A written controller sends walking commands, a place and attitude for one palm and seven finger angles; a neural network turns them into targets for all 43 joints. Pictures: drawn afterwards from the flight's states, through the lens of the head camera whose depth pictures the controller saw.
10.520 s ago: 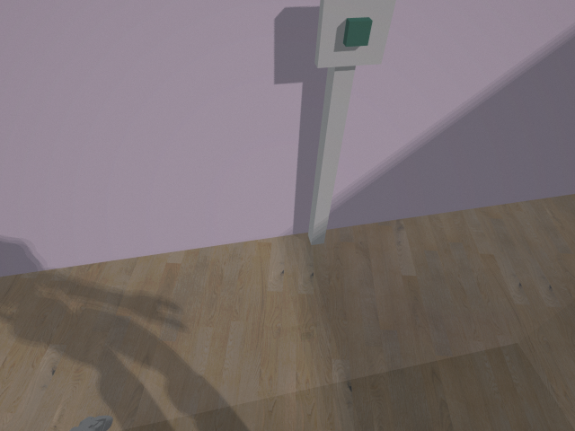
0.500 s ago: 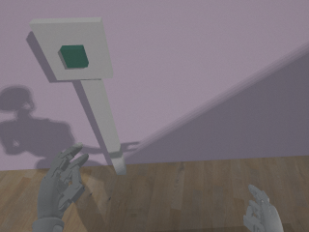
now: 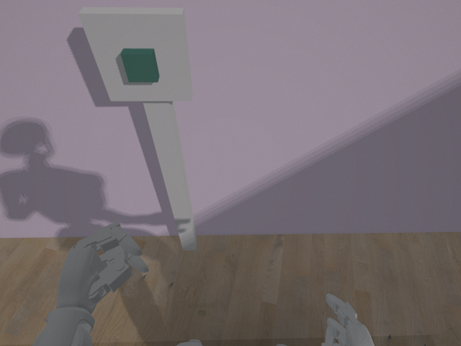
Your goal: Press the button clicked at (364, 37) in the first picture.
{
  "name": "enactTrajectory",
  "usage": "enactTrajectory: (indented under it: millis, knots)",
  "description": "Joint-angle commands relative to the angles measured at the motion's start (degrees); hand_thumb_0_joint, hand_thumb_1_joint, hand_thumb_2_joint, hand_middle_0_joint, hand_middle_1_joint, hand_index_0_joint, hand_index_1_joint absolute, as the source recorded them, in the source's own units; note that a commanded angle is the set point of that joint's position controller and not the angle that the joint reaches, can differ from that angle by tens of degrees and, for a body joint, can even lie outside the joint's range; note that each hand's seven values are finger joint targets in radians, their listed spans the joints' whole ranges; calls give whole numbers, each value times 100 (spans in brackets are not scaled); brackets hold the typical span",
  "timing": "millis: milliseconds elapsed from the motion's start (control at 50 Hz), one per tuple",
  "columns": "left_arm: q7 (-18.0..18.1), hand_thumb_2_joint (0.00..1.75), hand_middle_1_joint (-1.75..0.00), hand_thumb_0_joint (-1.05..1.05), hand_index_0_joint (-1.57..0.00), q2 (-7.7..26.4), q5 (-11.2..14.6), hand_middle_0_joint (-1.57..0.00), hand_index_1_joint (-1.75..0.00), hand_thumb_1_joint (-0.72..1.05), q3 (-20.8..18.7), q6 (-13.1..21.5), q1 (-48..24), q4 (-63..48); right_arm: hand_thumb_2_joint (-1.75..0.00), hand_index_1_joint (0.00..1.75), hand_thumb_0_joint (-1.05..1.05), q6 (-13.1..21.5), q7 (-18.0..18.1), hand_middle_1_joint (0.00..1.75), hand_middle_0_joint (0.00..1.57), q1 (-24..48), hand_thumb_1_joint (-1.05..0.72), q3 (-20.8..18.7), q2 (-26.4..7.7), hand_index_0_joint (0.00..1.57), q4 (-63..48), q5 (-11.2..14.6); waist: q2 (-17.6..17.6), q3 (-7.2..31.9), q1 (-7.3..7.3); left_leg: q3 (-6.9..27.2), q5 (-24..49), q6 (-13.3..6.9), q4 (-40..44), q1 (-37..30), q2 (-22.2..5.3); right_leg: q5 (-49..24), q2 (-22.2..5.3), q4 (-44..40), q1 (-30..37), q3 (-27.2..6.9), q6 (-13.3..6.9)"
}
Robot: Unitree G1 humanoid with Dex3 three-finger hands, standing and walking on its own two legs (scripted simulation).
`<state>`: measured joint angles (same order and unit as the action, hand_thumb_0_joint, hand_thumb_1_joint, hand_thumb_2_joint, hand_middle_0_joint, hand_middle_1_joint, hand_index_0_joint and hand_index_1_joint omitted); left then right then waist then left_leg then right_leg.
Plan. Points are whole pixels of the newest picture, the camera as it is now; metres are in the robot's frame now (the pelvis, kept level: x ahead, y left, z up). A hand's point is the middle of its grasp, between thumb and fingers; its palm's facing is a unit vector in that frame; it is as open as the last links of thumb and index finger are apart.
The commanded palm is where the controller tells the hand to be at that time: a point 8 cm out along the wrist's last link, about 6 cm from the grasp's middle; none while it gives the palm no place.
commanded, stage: raise the hand and make a fist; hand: left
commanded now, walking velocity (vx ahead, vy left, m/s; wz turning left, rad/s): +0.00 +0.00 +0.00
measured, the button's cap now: (141, 65) +0.58 +0.21 +0.19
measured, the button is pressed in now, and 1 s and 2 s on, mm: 0 0 0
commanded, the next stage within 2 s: aim a knuckle at the button in 1.22 s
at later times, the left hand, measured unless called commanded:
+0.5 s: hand (93, 227) +0.25 +0.21 +0.14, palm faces +0.13 -0.99 -0.07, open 3.1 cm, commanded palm +0.21 +0.26 +0.15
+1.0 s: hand (84, 193) +0.27 +0.21 +0.19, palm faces +0.12 -0.99 -0.06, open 3.1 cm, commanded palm +0.23 +0.25 +0.19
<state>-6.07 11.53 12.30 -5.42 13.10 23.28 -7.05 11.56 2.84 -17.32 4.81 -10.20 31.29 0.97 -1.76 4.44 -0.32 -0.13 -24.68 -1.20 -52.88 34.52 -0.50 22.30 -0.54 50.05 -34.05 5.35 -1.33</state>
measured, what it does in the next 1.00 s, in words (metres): stands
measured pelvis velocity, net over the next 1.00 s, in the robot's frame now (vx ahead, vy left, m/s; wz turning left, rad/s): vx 0.03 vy -0.01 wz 0.00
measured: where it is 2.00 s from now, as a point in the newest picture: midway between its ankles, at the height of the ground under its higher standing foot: outside the picture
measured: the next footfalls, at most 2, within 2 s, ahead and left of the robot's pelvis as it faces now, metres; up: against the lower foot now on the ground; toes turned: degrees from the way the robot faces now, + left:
none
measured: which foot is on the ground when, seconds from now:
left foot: down 0.00-1.00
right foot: down 0.00-1.00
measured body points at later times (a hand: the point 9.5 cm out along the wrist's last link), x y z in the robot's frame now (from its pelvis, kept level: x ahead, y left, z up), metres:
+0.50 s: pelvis +0.03 +0.01 +0.02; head +0.03 +0.00 +0.47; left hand +0.24 +0.26 +0.14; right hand +0.23 -0.20 -0.03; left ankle +0.02 +0.10 -0.69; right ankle +0.03 -0.11 -0.69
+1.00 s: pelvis +0.03 -0.01 +0.04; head +0.00 -0.03 +0.49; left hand +0.26 +0.26 +0.19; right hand +0.22 -0.23 -0.03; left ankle +0.02 +0.10 -0.69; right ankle +0.03 -0.11 -0.69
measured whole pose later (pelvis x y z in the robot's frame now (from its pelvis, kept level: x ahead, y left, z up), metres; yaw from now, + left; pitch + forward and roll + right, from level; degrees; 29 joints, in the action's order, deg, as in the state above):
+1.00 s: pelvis +0.03 -0.01 +0.04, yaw +0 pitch -2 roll +0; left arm -12.3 15.6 16.8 -16.9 -7.5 10.6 -12.0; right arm 14.1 4.9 -13.3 3.8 -14.8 35.6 2.8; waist -3.0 2.3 3.0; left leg -0.3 -18.2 -0.6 -32.3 12.0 0.0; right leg 16.9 -0.1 31.3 -12.3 5.0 -1.5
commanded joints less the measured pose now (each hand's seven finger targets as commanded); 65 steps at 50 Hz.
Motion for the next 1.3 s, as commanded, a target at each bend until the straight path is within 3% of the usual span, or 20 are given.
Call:
enactTrajectory:
  millis: [0, 60, 120, 260, 300, 360, 400, 460, 540, 620, 640, 800, 860, 880, 940, 980, 1020, 1100, 1240, 1280]
  knots:
    - [291, 90, -150, 0, -130, 558, 80, -130, -150, 90, -516, 524, -126, -1680, -90, 30, 0, 594, 43, 30, 20, 766, -90, -492, -924, 20, -1021, 12, -49, 761, 171, 301, 567, 10, 1267, -393, -15, 78, 78, -917, 667, -133, -3]
    - [214, 90, -150, 0, -130, 480, 67, -130, -150, 90, -345, 605, -66, -1693, -90, 30, 0, 702, 4, 30, 20, 764, -90, -524, -999, 20, -957, 10, 62, 613, 107, 322, 705, 13, 1286, -454, -22, -130, 86, -921, 662, -87, -5]
    - [112, 90, -150, 0, -130, 578, 87, -130, -150, 90, -435, 538, -50, -1828, -90, 30, 0, 764, 18, 30, 20, 651, -90, -566, -1057, 20, -911, 41, -105, 753, 120, 301, 884, 32, 1349, -675, -11, -347, 64, -964, 767, -75, -6]
    - [132, 90, -150, 0, -130, 725, 143, -130, -150, 90, -655, 162, -345, -2034, -90, 30, 0, 755, 67, 30, 20, 676, -90, -528, -1049, 20, -850, 70, -88, 562, 160, 352, 1276, 65, 1577, -1031, -20, -811, 86, -1128, 1054, -21, -17]
    - [96, 90, -150, 0, -130, 742, 146, -130, -150, 90, -654, 73, -521, -2157, -90, 30, 0, 753, 73, 30, 20, 657, -90, -514, -1048, 20, -854, 81, -295, 662, 158, 327, 1509, 82, 1619, -1258, -12, -1059, 83, -1175, 1143, -29, -15]
    - [-15, 90, -150, 0, -130, 841, 203, -130, -150, 90, -800, -171, -614, -1994, -90, 30, 0, 723, 88, 30, 20, 688, -90, -478, -1046, 20, -800, 78, -38, 594, 179, 309, 1744, 58, 1666, -1350, -8, -1389, 103, -1304, 1377, -53, -11]
    - [-130, 90, -150, 0, -130, 842, 246, -130, -150, 90, -833, -298, -758, -2062, -90, 30, 0, 724, 94, 30, 20, 706, -90, -462, -1026, 20, -791, 108, -115, 656, 202, 285, 1914, 78, 1745, -1528, -2, -1585, 95, -1382, 1498, -52, -6]
    - [-251, 90, -150, 0, -130, 895, 289, -130, -150, 90, -895, -571, -976, -1938, -90, 30, 0, 690, 110, 30, 20, 777, -90, -398, -1026, 20, -724, 118, -75, 442, 213, 301, 1947, 74, 1865, -1584, -4, -1648, 113, -1524, 1620, -44, -15]
    - [-350, 90, -150, 0, -130, 1036, 355, -130, -150, 90, -1102, -834, -1388, -2077, -90, 30, 0, 687, 152, 30, 20, 858, -90, -364, -989, 20, -694, 146, -267, 627, 266, 264, 2095, 78, 2003, -1892, 21, -1825, 94, -1699, 1820, -67, -8]
    - [-446, 90, -150, 0, -130, 1139, 443, -130, -150, 90, -1266, -1042, -1712, -1940, -90, 30, 0, 687, 190, 30, 20, 947, -90, -327, -980, 20, -604, 161, 4, 524, 273, 264, 2124, 56, 2147, -2017, 28, -1919, 96, -1876, 1980, -70, 5]
    - [-465, 90, -150, 0, -130, 1181, 442, -130, -150, 90, -1295, -1085, -1804, -1967, -90, 30, 0, 690, 199, 30, 20, 978, -90, -329, -991, 20, -596, 171, -159, 585, 294, 242, 2128, 56, 2169, -2071, 41, -1922, 84, -1906, 2019, -88, 5]
    - [-574, 90, -150, 0, -130, 1506, 527, -130, -150, 90, -1636, -1521, -2403, -1789, -90, 30, 0, 681, 251, 30, 20, 1184, -90, -273, -990, 20, -529, 199, -57, 512, 400, 246, 2081, 20, 2467, -2310, 64, -1876, 61, -2196, 2325, -125, 1]
    - [-658, 90, -150, 0, -130, 1248, 611, -130, -150, 90, -1532, -1695, -2084, -1468, -90, 30, 0, 663, 246, 30, 20, 1247, -90, -277, -997, 20, -531, 216, 176, 311, 425, 189, 2007, 1, 2488, -2244, 84, -1855, 59, -2306, 2371, -160, 17]
    - [-680, 90, -150, 0, -130, 1197, 608, -130, -150, 90, -1477, -1726, -2050, -1468, -90, 30, 0, 647, 242, 30, 20, 1236, -90, -286, -998, 20, -521, 227, 228, 282, 398, 180, 2023, 0, 2503, -2257, 80, -1888, 56, -2304, 2341, -156, 31]
    - [-598, 90, -150, 0, -130, 1322, 534, -130, -150, 90, -1543, -1736, -2171, -1765, -90, 30, 0, 631, 231, 30, 20, 1247, -90, -304, -984, 20, -566, 216, -121, 376, 418, 122, 1933, -4, 2517, -2329, 107, -1772, 29, -2347, 2339, -208, 36]
    - [-515, 90, -150, 0, -130, 1379, 498, -130, -150, 90, -1583, -1653, -2265, -1930, -90, 30, 0, 635, 223, 30, 20, 1252, -90, -316, -979, 20, -566, 189, 64, 381, 404, 119, 1939, -22, 2523, -2350, 101, -1752, 30, -2387, 2371, -245, 51]
    - [-440, 90, -150, 0, -130, 1366, 454, -130, -150, 90, -1563, -1563, -2330, -1960, -90, 30, 0, 642, 230, 30, 20, 1243, -90, -307, -962, 20, -552, 182, -142, 302, 395, 92, 1819, -18, 2544, -2362, 113, -1606, 25, -2429, 2305, -263, 47]
    - [-388, 90, -150, 0, -130, 1327, 429, -130, -150, 90, -1507, -1482, -2382, -1774, -90, 30, 0, 651, 262, 30, 20, 1258, -90, -299, -952, 20, -513, 186, -27, 56, 362, 85, 1438, -31, 2597, -2276, 117, -1024, 14, -2617, 2211, -348, 63]
    - [-462, 90, -150, 0, -130, 1311, 443, -130, -150, 90, -1450, -1429, -2385, -1808, -90, 30, 0, 744, 299, 30, 20, 1264, -90, -296, -948, 20, -482, 189, -108, 254, 361, 59, 1534, -47, 2574, -2372, 130, -1202, -10, -2633, 2349, -401, 83]
    - [-486, 90, -150, 0, -130, 1286, 458, -130, -150, 90, -1435, -1470, -2315, -1631, -90, 30, 0, 736, 298, 30, 20, 1268, -90, -285, -956, 20, -460, 187, 132, 112, 359, 75, 1470, -51, 2591, -2273, 117, -1071, -7, -2681, 2315, -413, 93]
